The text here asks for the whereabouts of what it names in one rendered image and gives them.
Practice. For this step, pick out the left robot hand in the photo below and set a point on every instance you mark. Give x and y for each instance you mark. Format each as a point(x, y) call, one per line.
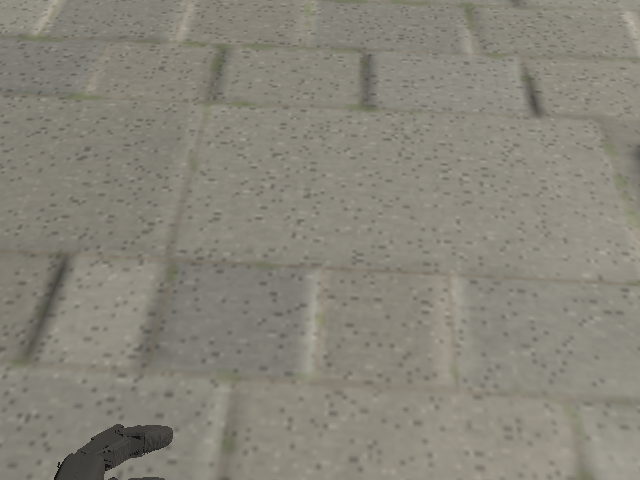
point(112, 447)

